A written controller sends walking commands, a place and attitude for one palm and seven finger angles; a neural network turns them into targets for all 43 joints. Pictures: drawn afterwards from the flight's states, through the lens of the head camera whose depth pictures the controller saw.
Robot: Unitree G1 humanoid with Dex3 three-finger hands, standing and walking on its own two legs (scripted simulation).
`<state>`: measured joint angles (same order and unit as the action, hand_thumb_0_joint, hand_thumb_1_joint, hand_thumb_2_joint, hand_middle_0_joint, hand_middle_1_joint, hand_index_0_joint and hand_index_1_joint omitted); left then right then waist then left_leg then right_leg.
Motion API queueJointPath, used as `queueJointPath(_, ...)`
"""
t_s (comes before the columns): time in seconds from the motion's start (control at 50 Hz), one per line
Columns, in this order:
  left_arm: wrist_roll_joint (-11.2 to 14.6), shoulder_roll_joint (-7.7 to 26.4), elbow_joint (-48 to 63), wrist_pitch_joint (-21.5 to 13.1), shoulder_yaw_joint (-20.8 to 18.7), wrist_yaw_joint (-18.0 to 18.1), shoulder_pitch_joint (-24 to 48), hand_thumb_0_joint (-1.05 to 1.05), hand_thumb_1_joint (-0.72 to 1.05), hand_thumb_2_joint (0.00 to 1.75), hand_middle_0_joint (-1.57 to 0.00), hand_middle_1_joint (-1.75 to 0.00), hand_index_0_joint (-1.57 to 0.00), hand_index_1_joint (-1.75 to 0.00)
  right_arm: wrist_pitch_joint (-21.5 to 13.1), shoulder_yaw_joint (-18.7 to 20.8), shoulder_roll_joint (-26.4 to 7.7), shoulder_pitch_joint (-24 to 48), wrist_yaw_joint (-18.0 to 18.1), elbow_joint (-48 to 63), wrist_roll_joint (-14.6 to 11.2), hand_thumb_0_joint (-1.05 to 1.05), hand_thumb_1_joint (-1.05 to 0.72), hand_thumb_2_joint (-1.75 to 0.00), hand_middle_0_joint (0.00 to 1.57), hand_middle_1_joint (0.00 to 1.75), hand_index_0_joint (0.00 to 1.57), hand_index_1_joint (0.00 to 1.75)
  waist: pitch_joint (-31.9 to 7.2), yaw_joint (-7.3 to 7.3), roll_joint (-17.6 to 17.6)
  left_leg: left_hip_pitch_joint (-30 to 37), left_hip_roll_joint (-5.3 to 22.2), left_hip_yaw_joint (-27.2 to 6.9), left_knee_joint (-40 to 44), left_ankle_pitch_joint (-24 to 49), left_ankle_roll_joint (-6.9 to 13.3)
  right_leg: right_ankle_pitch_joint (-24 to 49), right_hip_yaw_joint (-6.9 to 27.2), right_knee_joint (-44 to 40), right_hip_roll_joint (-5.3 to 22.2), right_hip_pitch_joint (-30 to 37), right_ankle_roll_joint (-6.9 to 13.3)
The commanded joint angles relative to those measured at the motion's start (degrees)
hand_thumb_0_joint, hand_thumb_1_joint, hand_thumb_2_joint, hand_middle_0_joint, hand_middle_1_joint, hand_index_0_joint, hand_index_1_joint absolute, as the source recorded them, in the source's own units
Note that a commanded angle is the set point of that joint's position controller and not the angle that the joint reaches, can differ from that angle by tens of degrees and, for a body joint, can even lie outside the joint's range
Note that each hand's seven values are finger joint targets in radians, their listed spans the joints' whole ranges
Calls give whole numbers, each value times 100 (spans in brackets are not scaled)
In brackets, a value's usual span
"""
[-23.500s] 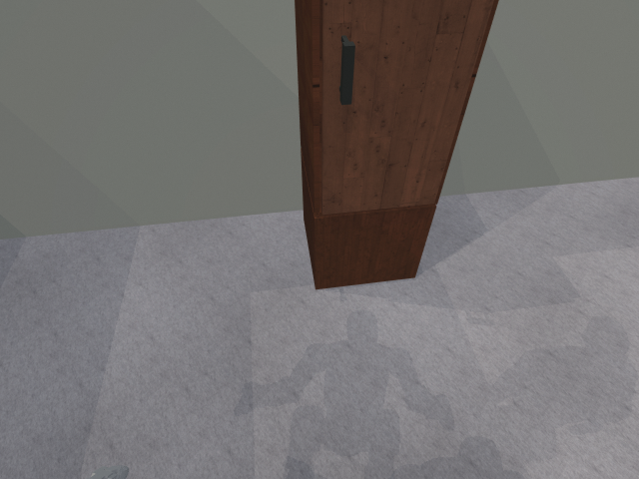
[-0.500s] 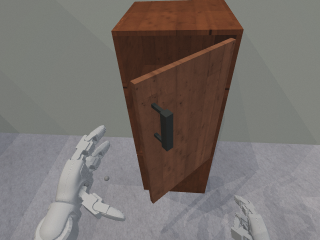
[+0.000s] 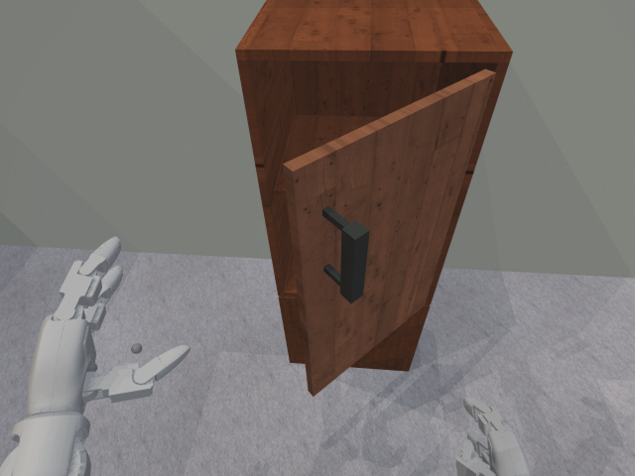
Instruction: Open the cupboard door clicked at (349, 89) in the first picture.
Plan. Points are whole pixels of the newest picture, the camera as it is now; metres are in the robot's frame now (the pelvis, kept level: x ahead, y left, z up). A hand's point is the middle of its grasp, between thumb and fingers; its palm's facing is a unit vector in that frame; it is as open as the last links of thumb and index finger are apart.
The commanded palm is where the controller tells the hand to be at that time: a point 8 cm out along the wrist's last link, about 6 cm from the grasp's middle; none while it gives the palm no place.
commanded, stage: draw the hand back to the body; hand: left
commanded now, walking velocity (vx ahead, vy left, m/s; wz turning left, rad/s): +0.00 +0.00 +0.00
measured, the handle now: (342, 255) +0.36 +0.02 +0.10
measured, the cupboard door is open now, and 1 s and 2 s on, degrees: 44 44 44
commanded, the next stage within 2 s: step back with the hand held close in 0.66 s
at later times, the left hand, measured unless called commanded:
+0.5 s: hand (78, 334) +0.20 +0.26 +0.15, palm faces +0.45 -0.81 -0.38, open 7.6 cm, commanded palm +0.15 +0.30 +0.16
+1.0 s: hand (90, 339) +0.20 +0.25 +0.14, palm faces +0.35 -0.80 -0.49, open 7.4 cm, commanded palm +0.14 +0.29 +0.17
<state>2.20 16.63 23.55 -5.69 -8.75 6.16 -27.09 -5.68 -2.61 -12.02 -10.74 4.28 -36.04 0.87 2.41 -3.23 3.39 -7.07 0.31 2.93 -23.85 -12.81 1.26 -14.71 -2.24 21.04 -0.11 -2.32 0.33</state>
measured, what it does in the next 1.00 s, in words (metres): stands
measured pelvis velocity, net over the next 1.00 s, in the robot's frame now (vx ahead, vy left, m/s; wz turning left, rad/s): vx -0.01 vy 0.00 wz -0.03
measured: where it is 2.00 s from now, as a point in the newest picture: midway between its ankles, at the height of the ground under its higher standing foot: outside the picture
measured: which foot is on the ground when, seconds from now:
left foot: down 0.00-1.00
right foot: down 0.00-1.00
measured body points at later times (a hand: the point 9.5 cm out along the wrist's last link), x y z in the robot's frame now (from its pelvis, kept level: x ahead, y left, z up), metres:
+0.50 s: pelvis +0.01 +0.00 +0.00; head +0.00 -0.01 +0.45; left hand +0.17 +0.30 +0.17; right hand +0.20 -0.22 -0.08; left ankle +0.01 +0.10 -0.74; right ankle -0.03 -0.11 -0.74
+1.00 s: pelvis -0.01 +0.00 +0.00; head +0.01 -0.02 +0.45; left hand +0.17 +0.29 +0.17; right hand +0.18 -0.24 -0.09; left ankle +0.01 +0.10 -0.74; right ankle -0.03 -0.11 -0.74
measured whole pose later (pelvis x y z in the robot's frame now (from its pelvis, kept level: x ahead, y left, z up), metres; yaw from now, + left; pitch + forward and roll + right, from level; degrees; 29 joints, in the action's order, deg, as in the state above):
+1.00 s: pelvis -0.01 +0.00 +0.00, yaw -2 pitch +0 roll -1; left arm 3.2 21.4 24.0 -7.7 -20.6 6.0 -30.8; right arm -0.9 0.4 -14.0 -8.9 4.1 -33.1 -0.8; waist 1.5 -1.3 3.9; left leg -12.7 1.7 4.1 -25.6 -12.6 1.1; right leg -13.3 -0.9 21.7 -1.3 -8.1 0.3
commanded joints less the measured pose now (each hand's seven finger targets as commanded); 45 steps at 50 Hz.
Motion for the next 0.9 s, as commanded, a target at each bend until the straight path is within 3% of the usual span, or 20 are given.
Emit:
queueJointPath(0.0, 19, 850, 1283, -426, -820, 85, 341, 0, 44, 70, -18, -30, -18, -30, -272, 267, -624, 764, 43, 953, -12, 0, -90, -90, 20, 30, 20, 30, -602, -46, -80, 525, 110, -248, 292, 1386, -39, 1214, 66, -321, -34, -342, 72)
queueJointPath(0.08, 32, 1173, 1285, -414, -1240, 123, 325, 0, 58, 76, -19, -30, -19, -30, -236, 319, -684, 742, 30, 925, -36, 0, -90, -90, 20, 30, 20, 30, -686, -91, -9, 546, 145, -275, 275, 1660, -64, 1346, 71, -289, -53, -254, 86)
queueJointPath(0.14, 76, 1140, 1219, -384, -1350, 122, 334, 0, 69, 81, -19, -30, -19, -30, -191, 330, -665, 720, 20, 914, -57, 0, -90, -90, 20, 30, 20, 30, -593, -70, 32, 536, 157, -262, 280, 1720, -80, 1356, 59, -297, -59, -322, 74)
queueJointPath(0.26, 122, 1443, 1117, -382, -1823, 174, 482, 0, 90, 90, -20, -30, -20, -30, -172, 390, -708, 688, 29, 851, -82, 0, -90, -90, 20, 30, 20, 30, -664, -78, 138, 553, 163, -270, 293, 1760, -95, 1372, 72, -320, -56, -277, 85)
queueJointPath(0.32, 112, 1150, 994, -345, -1493, 146, 492, 0, 90, 90, -20, -30, -20, -30, -188, 386, -735, 701, 4, 851, -73, 0, -90, -90, 20, 30, 20, 30, -525, -24, 59, 540, 160, -279, 329, 1617, -79, 1274, 55, -359, -51, -372, 61)
queueJointPath(0.42, 102, 1282, 1054, -332, -1578, 173, 500, 0, 90, 90, -20, -30, -20, -30, -190, 407, -746, 703, 14, 844, -61, 0, -90, -90, 20, 30, 20, 30, -685, -53, -62, 561, 120, -250, 298, 1614, -40, 1399, 82, -369, -46, -269, 65)
queueJointPath(0.48, 97, 1455, 1081, -335, -1717, 190, 566, 0, 90, 90, -20, -30, -20, -30, -189, 398, -735, 746, 30, 835, -68, 0, -90, -90, 20, 30, 20, 30, -569, -75, -2, 497, 108, -237, 297, 1452, -52, 1317, 91, -435, -44, -280, 78)
queueJointPath(0.6, 126, 1306, 1069, -351, -1647, 163, 473, 0, 90, 90, -20, -30, -20, -30, -187, 394, -672, 767, 44, 835, -67, 0, -90, -90, 20, 30, 20, 30, -523, -54, 122, 525, 97, -181, 271, 1453, -44, 1389, 128, -460, -33, -322, 67)
queueJointPath(0.74, 143, 1297, 907, -355, -1658, 142, 422, 0, 90, 90, -20, -30, -20, -30, -173, 422, -687, 768, 44, 825, -68, 0, -90, -90, 20, 30, 20, 30, -533, -64, -142, 525, 85, -148, 257, 1338, 1, 1368, 159, -499, -23, -341, 44)
queueJointPath(0.76, 136, 1438, 1455, -423, -1673, 154, 896, 0, 90, 90, -20, -30, -20, -30, -208, 417, -689, 809, 44, 856, -79, 0, -90, -90, 20, 30, 20, 30, -750, -49, 88, 630, 63, -144, 199, 1418, 12, 1485, 198, -485, -5, -286, 46)
queueJointPath(0.78, 108, 2424, 1595, -678, -2628, 212, 1637, 0, 90, 90, -20, -30, -20, -30, -112, 305, -692, 709, 35, 1049, -170, 0, -90, -90, 20, 30, 20, 30, -72, 151, 320, 212, 143, -277, 53, 1003, 68, 1744, 577, -698, 253, -899, 56)
queueJointPath(0.8, 149, 1796, 904, -674, -2199, 114, 610, 0, 90, 90, -20, -30, -20, -30, -45, 375, -694, 761, 50, 905, -120, 0, -90, -90, 20, 30, 20, 30, -216, 161, -217, 141, 175, -329, -80, 1011, 98, 1963, 625, -658, 379, -936, 48)
queueJointPath(0.82, 134, 1446, 739, -606, -1906, 40, 34, 0, 90, 90, -20, -30, -20, -30, 29, 421, -743, 707, 24, 987, -124, 0, -90, -90, 20, 30, 20, 30, -386, 168, -407, 226, 189, -290, -167, 1133, 102, 2187, 645, -560, 416, -936, 25)
queueJointPath(0.86, 117, 1360, 926, -574, -1773, 8, -189, 0, 90, 90, -20, -30, -20, -30, 131, 466, -781, 674, 1, 1086, -136, 0, -90, -90, 20, 30, 20, 30, -695, 198, -379, 249, 259, -213, -237, 1433, 92, 2468, 592, -364, 460, -896, -30)
queueJointPath(0.88, 112, 1426, 1067, -592, -1811, 26, -173, 0, 90, 90, -20, -30, -20, -30, 158, 493, -817, 693, 30, 1106, -133, 0, -90, -90, 20, 30, 20, 30, -819, 192, -202, 261, 297, -213, -221, 1753, 77, 2648, 507, -234, 462, -803, -29)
